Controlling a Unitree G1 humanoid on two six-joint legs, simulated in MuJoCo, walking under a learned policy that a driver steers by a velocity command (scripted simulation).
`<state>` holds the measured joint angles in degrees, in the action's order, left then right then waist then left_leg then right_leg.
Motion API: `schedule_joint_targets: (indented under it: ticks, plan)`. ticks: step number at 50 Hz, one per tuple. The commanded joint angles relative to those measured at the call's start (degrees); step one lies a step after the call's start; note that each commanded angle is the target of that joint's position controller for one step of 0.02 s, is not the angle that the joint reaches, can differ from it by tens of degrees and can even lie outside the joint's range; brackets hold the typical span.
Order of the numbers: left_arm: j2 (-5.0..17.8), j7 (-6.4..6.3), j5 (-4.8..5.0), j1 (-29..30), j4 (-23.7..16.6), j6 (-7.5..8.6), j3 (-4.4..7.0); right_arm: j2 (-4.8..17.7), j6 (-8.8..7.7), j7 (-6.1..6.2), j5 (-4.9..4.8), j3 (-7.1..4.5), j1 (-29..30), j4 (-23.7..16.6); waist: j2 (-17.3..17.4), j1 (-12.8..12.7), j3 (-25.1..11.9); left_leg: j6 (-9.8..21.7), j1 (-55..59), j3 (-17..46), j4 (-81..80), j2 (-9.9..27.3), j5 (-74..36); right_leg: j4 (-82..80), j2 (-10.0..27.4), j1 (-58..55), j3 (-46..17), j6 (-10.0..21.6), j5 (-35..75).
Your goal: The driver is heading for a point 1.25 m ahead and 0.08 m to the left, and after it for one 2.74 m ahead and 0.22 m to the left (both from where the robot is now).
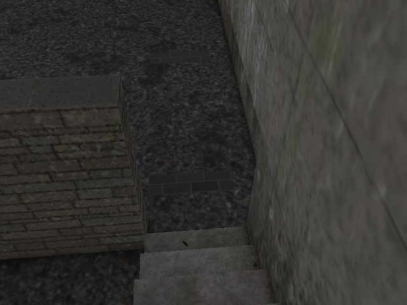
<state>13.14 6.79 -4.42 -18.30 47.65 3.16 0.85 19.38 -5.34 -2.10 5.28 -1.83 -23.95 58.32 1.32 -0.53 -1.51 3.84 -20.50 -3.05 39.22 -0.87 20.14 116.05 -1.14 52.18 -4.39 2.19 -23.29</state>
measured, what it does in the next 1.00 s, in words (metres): goes down: right foot 0.19 m lower, then left foot 0.20 m lower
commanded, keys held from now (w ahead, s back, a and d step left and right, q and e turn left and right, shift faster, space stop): w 1.00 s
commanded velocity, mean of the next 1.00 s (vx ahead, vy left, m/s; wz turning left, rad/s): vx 0.50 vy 0.00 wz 0.00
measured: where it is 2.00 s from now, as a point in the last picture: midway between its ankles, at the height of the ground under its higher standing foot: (193, 302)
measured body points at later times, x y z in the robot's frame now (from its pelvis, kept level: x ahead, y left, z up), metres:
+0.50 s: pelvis +0.26 -0.01 -0.18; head +0.25 -0.01 +0.27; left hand +0.35 +0.22 -0.31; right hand +0.23 -0.27 -0.33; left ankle +0.13 +0.11 -0.63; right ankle +0.28 -0.09 -0.92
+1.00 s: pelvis +0.51 +0.06 -0.40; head +0.52 +0.06 +0.05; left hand +0.57 +0.30 -0.53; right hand +0.46 -0.22 -0.53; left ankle +0.51 +0.13 -1.11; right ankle +0.51 -0.09 -0.87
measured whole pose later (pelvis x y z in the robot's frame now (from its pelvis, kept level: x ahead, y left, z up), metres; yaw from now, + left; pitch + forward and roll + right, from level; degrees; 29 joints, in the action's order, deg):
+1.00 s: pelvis +0.51 +0.06 -0.40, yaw +0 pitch +1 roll +0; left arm 11.9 5.2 -4.7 -18.1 50.3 4.0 1.6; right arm 17.4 -5.4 -1.6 5.1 -1.1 -25.8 60.6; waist 0.5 0.6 -0.9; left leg 4.7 -20.8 -5.2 41.7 -1.4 22.2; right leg 112.3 -1.6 54.5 -5.8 4.4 -17.0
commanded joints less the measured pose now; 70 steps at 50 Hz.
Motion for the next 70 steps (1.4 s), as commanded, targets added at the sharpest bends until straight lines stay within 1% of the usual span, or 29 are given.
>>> schedule_joint_targets:
  ticks: [1,4,6,7,8,10,11,12,13,14,23,27,30,33,42,43,45,46,47,49,51,53,56,57,58,61,62,68,70]
  plan:
    - [-4.6,1.37,-1.38,-7.4,-1.0,0.5,-2.54,-4.8,-1.79,2.43,0.53,3.33,-8.2,3.3,2.2,-2.4,10.4,8.7,-2.1,20.3,-11.4,15.2,-5.3,-17.4,6.4,22.5,-3.8,3.1,26.4]
    - [-2.2,2.12,-1.38,-2.4,-1.0,0.34,-2.23,0.1,-4.37,3.98,-0.39,4.52,-5.4,4.1,0.8,-2.7,5.3,12.3,-12.7,18.1,-11.5,12.3,-2.7,-31.4,6.9,9.1,-2.8,-0.5,42.4]
    - [-0.7,-9.94,5.54,4.4,0.7,-1.89,0.51,1.1,-2.02,1.14,-9.28,2.16,-1.6,2.6,-3.2,-1.7,0.6,6.4,-12.1,12.2,-13.5,8.2,-26.1,-62.4,4.0,-19.3,7.1,-3.1,54.2]
    - [2.1,-1.61,-4.29,2.5,-0.4,-0.16,-1.53,3.7,-4.09,2.7,-0.39,4.3,2.0,-0.7,8.8,-2.7,5.8,8.4,-19.9,9.5,-5.4,7.7,-2.6,-49.5,5.0,-14.4,-0.2,-2.4,57.1]
    - [3.5,0.66,-5.82,-1.8,2.3,0.25,-0.02,5.8,-3.92,2.98,-0.43,3.54,2.5,-0.3,6.8,-2.9,6.0,10.9,-14.6,11.4,-3.9,9.7,4.5,-51.1,2.7,-9.3,-0.9,-1.4,53.0]
    - [2.5,1.36,-5.19,5.6,0.0,0.85,-0.53,2.2,-3.08,4.15,-1.67,4.63,-9.2,2.6,3.2,3.9,7.8,11.9,0.0,15.5,1.6,9.8,6.0,-64.9,2.4,1.2,-1.4,-0.5,49.4]
    - [-1.7,-6.12,5.2,15.9,0.0,-0.7,0.73,-3.0,-0.28,3.01,-6.75,2.69,-13.4,4.3,-5.1,8.0,5.2,8.2,10.9,13.8,1.7,7.7,-6.9,-80.0,3.0,-3.6,8.4,-1.8,56.6]
    - [-1.5,-7.99,6.58,20.8,-1.4,-0.5,-0.25,-3.0,1.34,3.11,-6.18,2.79,-13.2,3.5,-3.3,11.4,6.9,7.7,9.5,14.3,2.6,5.9,-9.7,-85.5,1.9,-8.8,9.4,-3.5,54.8]
    - [-1.8,-1.39,-4.89,13.5,-3.3,-0.43,-3.77,2.0,-0.44,2.62,-0.7,4.45,-10.7,2.5,10.3,6.6,11.5,13.2,-2.1,21.1,6.6,10.7,8.0,-77.7,5.1,-11.1,1.2,-2.4,43.9]
    - [-0.3,0.33,-6.95,10.7,-3.1,-0.89,-2.96,2.2,-0.91,1.99,-0.84,3.67,-6.1,1.5,4.3,4.6,12.0,14.7,-3.4,20.8,6.8,10.5,8.8,-78.6,4.2,-13.0,2.7,-1.3,43.4]
    - [14.8,1.19,-2.71,-23.3,4.5,0.65,3.63,0.7,-0.72,-3.15,-3.62,1.95,-1.6,-5.3,-11.2,-4.9,-13.0,-4.4,-51.1,0.7,88.6,-3.7,22.9,-80.4,20.4,-87.0,-12.8,21.3,64.6]
    - [-7.8,-1.08,-1.74,2.8,0.2,3.06,-3.15,-0.4,-0.23,1.27,0.49,3.78,4.1,-6.8,3.8,5.7,7.9,-4.0,-38.5,11.8,40.9,12.8,-12.0,-91.2,18.1,-24.4,-11.5,16.6,16.5]
    - [4.9,-2.92,-0.93,-2.6,1.7,4.66,0.57,-3.9,-0.95,-2.54,2.6,3.55,-1.8,-0.9,-7.6,5.8,2.6,-4.9,-7.3,0.4,41.9,4.5,-28.0,-82.4,5.2,-1.8,-0.7,14.7,17.0]
    - [-2.1,-5.99,1.55,-10.9,2.7,5.36,-1.12,0.0,-0.97,-0.23,0.0,3.35,12.3,-5.3,-1.0,-3.8,0.5,-6.4,-28.7,9.6,1.9,9.8,-51.2,-67.4,7.0,-30.0,-4.6,9.8,6.9]
    - [6.9,-1.07,-4.09,-2.7,3.8,1.14,0.65,4.4,-0.3,0.93,-3.71,0.1,-11.7,1.4,-9.1,4.7,-1.5,-3.0,25.0,2.6,-6.7,6.4,-40.7,-36.6,9.4,-19.6,-14.0,6.6,17.9]
    - [5.6,1.03,-1.98,-11.3,5.4,2.46,2.14,15.1,-1.44,0.68,-3.78,-4.33,-24.2,3.2,17.4,10.6,-9.2,5.3,41.2,-0.6,-7.0,5.3,-51.9,-9.4,-2.6,-9.0,-4.4,2.3,8.9]
    - [2.1,1.91,1.26,-4.3,-0.4,2.15,1.4,15.5,-0.06,-0.69,0.53,-4.78,-20.8,1.2,10.0,11.2,-8.1,17.8,53.6,22.0,1.4,22.1,-81.8,18.0,-7.6,28.9,0.7,-3.0,-19.7]
    - [5.2,-8.05,8.29,-4.2,2.4,0.81,3.56,5.2,2.59,-1.09,-3.51,-2.81,-13.2,-0.8,2.0,5.7,-7.2,16.1,43.0,23.4,-3.1,26.7,-60.0,5.9,-2.2,22.0,0.7,-1.1,-14.3]
    - [-3.0,-2.93,0.08,-5.4,-1.3,0.64,-0.62,6.9,0.84,-0.48,1.1,-1.11,-13.5,2.9,4.4,3.5,2.9,14.7,24.7,27.4,-7.9,22.8,-20.6,7.6,0.9,28.4,-5.2,1.4,-1.1]
    - [-5.5,-0.94,-1.69,-11.6,1.9,1.3,-0.95,-5.7,-0.52,0.96,0.98,2.86,-11.8,4.3,-2.7,-2.5,9.8,10.0,6.6,23.0,-11.2,19.4,-12.6,-9.9,5.8,23.7,-9.2,4.2,18.0]
    - [-5.8,1.19,-1.71,-8.0,2.9,1.02,-1.12,-6.3,-3.27,2.82,-2.25,4.3,-6.9,3.9,-3.4,-2.6,7.7,11.6,-11.7,14.6,-14.0,12.8,-4.4,-29.4,6.3,9.7,-2.9,2.8,37.1]
    - [-1.9,-10.03,4.5,-2.1,4.7,-3.07,1.61,2.4,-2.21,0.86,-6.04,1.32,0.9,1.6,-3.1,-4.4,-0.4,8.2,-19.1,11.5,-16.0,11.1,-38.8,-50.0,1.8,-27.8,7.1,-4.0,40.2]
    - [3.3,2.07,-6.24,2.2,1.3,0.41,0.34,1.2,-5.17,4.99,-0.46,4.26,-0.6,-0.4,1.7,1.2,3.5,9.8,-6.3,8.2,2.1,8.7,0.1,-58.5,3.9,-2.3,-3.0,-0.5,57.7]
    - [0.7,2.17,-5.58,5.3,0.2,0.64,-0.55,0.7,-5.01,5.21,0.04,4.78,-7.0,2.2,1.4,3.3,3.6,10.0,-5.6,8.8,4.1,8.0,3.6,-64.3,4.2,-4.3,-0.1,0.1,58.2]
    - [-3.0,-5.74,4.72,15.0,0.3,0.06,0.49,-3.0,-2.65,3.28,-8.76,2.57,-9.9,4.6,-8.1,5.1,2.0,6.7,-0.4,10.5,-2.0,6.5,0.1,-78.3,1.3,-14.1,9.2,-1.6,64.4]
    - [-0.2,-10.04,5.65,13.6,2.3,-1.3,0.49,-3.1,0.27,3.22,-6.14,1.32,-7.6,4.9,4.3,7.7,7.2,7.4,2.3,10.9,8.0,4.0,-8.8,-88.9,2.6,-22.5,4.2,-4.8,57.6]
    - [1.9,-1.11,-9.91,1.0,0.4,-1.79,-1.96,3.8,-1.04,0.86,0.54,3.38,1.0,0.2,14.2,-2.3,13.4,10.5,-18.4,16.3,16.9,10.8,3.3,-68.4,4.6,-30.4,4.5,-2.7,50.2]
    - [8.3,0.39,-2.1,-19.6,6.6,-0.95,1.45,-6.9,1.19,-4.3,-2.37,3.41,-20.0,6.8,-21.9,-1.7,-13.6,-2.6,-29.3,7.3,74.5,-2.7,26.9,-83.1,18.0,-86.6,-1.6,16.2,85.0]
    - [9.2,2.27,-1.43,-6.7,2.7,-1.06,1.03,-2.7,0.57,-2.48,-4.88,3.15,-5.1,-3.4,-7.1,-0.4,-15.6,-7.7,-42.5,5.0,83.4,0.9,27.4,-82.3,22.7,-79.1,-12.1,18.3,70.7]
Velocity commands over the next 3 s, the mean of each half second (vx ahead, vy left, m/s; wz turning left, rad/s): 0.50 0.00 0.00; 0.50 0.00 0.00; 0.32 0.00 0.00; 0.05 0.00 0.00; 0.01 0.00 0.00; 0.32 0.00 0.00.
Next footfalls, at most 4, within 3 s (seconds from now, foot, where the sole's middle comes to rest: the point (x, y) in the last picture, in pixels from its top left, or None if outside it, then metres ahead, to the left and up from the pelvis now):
0.40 right None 0.32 -0.09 -0.95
0.84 left None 0.55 0.13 -1.15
1.34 right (216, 294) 0.80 -0.03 -1.34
1.62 left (170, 294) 0.80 0.19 -1.34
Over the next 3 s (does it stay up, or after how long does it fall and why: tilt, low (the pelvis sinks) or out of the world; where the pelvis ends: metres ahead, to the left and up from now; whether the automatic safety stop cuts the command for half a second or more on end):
stays up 0.84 0.09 -0.60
